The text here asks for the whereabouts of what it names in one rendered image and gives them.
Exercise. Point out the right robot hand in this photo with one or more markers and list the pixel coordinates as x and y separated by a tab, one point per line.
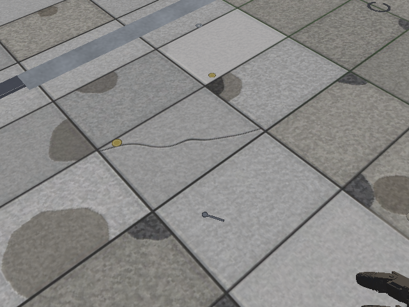
395	285

